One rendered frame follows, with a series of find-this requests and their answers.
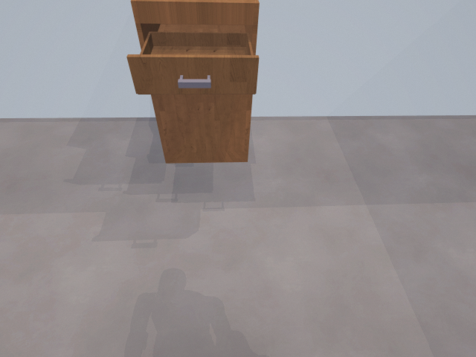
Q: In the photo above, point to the handle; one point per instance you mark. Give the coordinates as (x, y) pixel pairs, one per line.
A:
(194, 83)

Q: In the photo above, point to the cabinet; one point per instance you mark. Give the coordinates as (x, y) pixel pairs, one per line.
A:
(201, 128)

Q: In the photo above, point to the drawer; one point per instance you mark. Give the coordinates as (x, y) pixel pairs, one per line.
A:
(227, 57)

